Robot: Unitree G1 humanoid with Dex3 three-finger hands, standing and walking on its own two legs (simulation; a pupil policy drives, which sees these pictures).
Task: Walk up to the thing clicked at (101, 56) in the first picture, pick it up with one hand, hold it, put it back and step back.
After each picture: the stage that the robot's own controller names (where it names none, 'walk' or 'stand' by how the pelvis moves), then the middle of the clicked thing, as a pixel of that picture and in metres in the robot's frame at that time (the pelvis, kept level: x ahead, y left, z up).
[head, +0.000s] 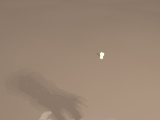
stand; (101, 55) +1.46 -0.27 -0.72
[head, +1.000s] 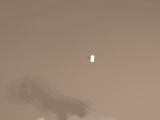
walk; (92, 58) +1.33 +0.07 -0.70
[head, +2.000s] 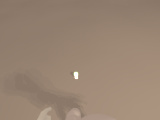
walk; (76, 75) +0.81 +0.27 -0.71
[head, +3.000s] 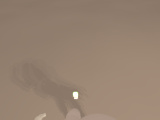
walk; (75, 95) +0.48 +0.21 -0.71
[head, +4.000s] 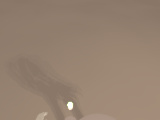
stand; (70, 105) +0.34 +0.19 -0.71
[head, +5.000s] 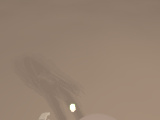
stand; (72, 107) +0.31 +0.18 -0.73
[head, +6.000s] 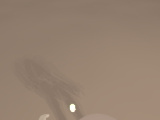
stand; (72, 108) +0.32 +0.19 -0.73
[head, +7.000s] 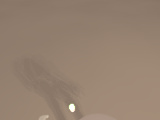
stand; (72, 108) +0.31 +0.20 -0.73
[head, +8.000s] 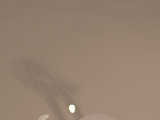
stand; (72, 108) +0.31 +0.20 -0.73
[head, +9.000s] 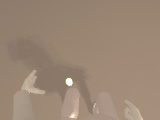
go down; (69, 82) +0.36 +0.19 -0.50
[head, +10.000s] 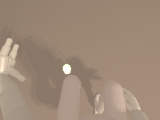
go down; (67, 69) +0.40 +0.21 -0.32
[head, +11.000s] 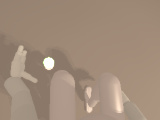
close in; (49, 64) +0.39 +0.25 -0.24
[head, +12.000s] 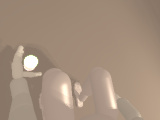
close; (30, 63) +0.39 +0.26 -0.22
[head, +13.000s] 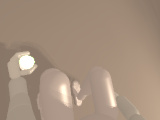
close; (26, 63) +0.38 +0.27 -0.22
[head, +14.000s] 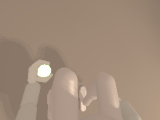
lift; (43, 71) +0.30 +0.26 -0.18
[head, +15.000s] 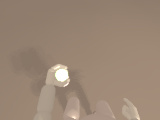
lift; (62, 78) +0.31 +0.18 +0.02
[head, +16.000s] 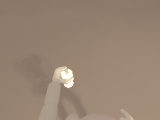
hold; (67, 78) +0.33 +0.16 +0.02
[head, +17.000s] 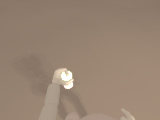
hold; (67, 80) +0.32 +0.16 +0.00
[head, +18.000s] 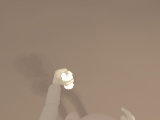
crouch; (67, 80) +0.32 +0.16 -0.01
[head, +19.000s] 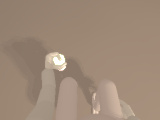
crouch; (60, 63) +0.41 +0.20 -0.10
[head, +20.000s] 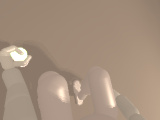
lower; (20, 58) +0.41 +0.29 -0.23
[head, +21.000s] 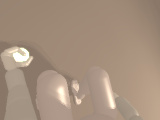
lower; (22, 58) +0.41 +0.28 -0.22
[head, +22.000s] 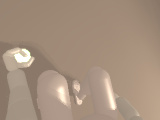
lower; (23, 59) +0.40 +0.28 -0.22
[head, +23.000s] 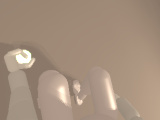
lower; (24, 60) +0.40 +0.28 -0.22
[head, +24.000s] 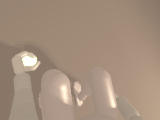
loosen; (29, 62) +0.38 +0.26 -0.23
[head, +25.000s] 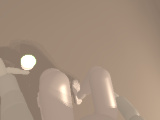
withdraw; (28, 63) +0.38 +0.26 -0.23
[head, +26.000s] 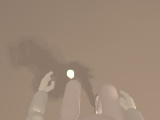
walk; (70, 74) +0.40 +0.19 -0.42
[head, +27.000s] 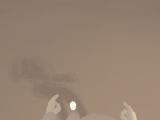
stand; (72, 105) +0.33 +0.17 -0.66
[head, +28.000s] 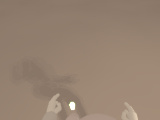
stand; (72, 106) +0.34 +0.18 -0.67
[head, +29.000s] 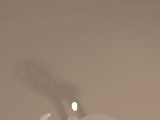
stand; (74, 106) +0.35 +0.17 -0.71
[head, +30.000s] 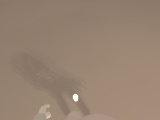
walk; (75, 97) +0.37 +0.16 -0.70
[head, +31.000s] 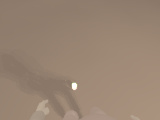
walk; (74, 86) +0.49 +0.15 -0.71
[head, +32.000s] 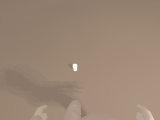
walk; (75, 67) +0.80 +0.26 -0.68
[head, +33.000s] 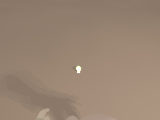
stand; (78, 69) +0.94 +0.20 -0.71
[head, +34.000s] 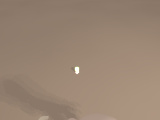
stand; (77, 70) +0.97 +0.22 -0.72
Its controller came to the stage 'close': yes
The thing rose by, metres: 0.73
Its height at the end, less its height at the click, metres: +0.00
